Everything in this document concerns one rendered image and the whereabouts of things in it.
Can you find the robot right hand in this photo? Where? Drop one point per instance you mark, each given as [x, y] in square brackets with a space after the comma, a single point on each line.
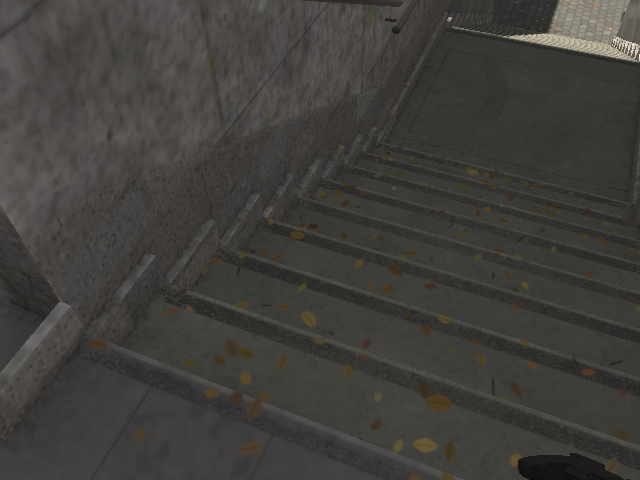
[559, 467]

